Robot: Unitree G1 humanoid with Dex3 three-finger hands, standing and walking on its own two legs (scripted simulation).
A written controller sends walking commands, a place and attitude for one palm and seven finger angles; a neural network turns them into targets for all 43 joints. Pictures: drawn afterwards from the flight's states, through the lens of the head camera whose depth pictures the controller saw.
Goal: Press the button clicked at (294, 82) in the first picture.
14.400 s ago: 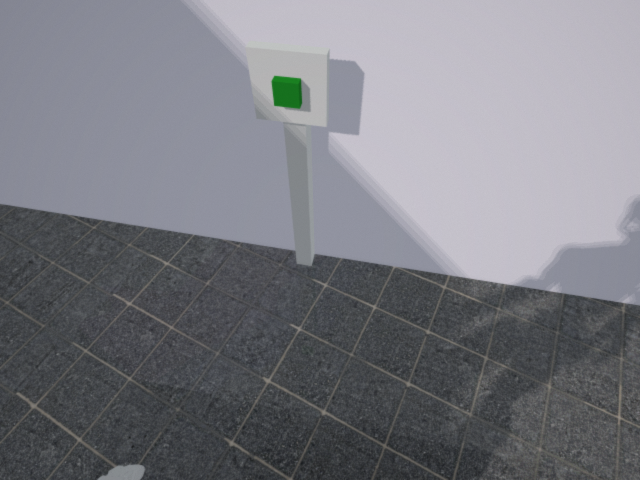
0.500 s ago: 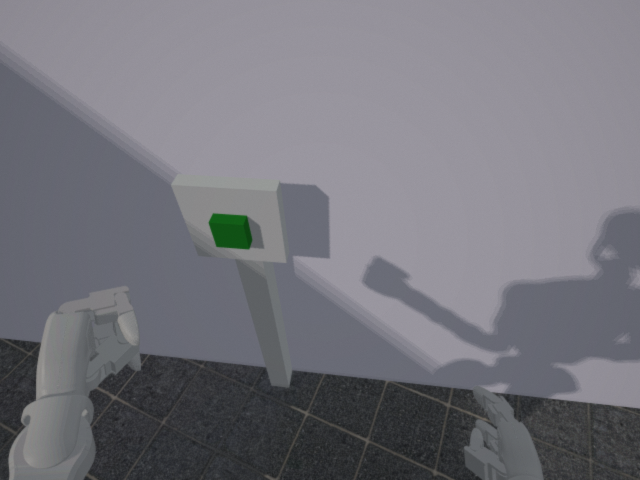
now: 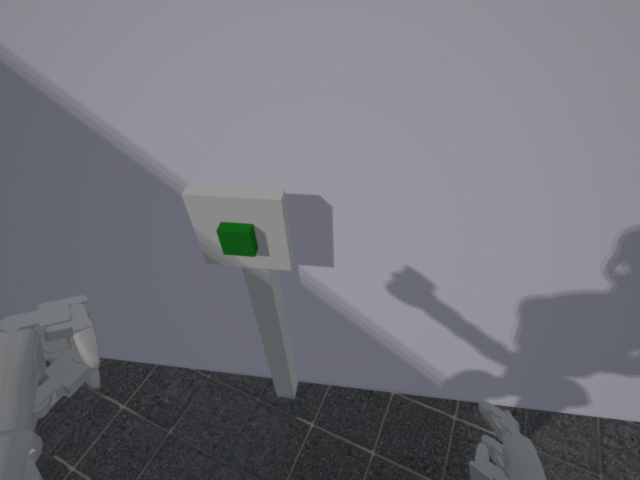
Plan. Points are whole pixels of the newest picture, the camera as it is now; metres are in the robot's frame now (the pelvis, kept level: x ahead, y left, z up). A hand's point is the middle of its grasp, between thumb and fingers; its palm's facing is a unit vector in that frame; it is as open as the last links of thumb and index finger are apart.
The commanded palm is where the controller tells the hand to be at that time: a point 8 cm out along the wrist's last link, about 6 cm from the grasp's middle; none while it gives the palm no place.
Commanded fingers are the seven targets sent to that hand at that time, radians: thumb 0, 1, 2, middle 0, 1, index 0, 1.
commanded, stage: draw the hand back to the body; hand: left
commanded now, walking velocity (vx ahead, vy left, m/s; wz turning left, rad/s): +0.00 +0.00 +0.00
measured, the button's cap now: (238, 238) +0.52 +0.23 -0.01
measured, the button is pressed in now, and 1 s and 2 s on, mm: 0 0 0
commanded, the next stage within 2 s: step back with the hand held close in 0.08 s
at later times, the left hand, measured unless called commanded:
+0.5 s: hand (85, 375) +0.16 +0.25 +0.14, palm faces +0.29 -0.84 -0.46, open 3.1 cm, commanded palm +0.10 +0.29 +0.17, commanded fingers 0.00 0.90 0.90 -1.30 -1.50 -1.30 -1.50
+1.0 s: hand (14, 433) +0.11 +0.27 +0.15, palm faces +0.37 -0.81 -0.45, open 3.1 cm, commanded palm +0.04 +0.31 +0.17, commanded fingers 0.00 0.90 0.90 -1.30 -1.50 -1.30 -1.50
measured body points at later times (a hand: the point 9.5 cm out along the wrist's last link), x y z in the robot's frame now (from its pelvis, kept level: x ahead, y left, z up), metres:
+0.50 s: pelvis -0.03 +0.02 +0.00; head -0.01 +0.01 +0.45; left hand +0.14 +0.29 +0.17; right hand +0.14 -0.23 -0.08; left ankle -0.02 +0.11 -0.74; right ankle -0.02 -0.11 -0.74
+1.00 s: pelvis -0.09 +0.03 -0.02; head -0.06 +0.05 +0.43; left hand +0.08 +0.31 +0.18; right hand +0.09 -0.20 -0.08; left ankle -0.02 +0.11 -0.74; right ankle -0.02 -0.10 -0.74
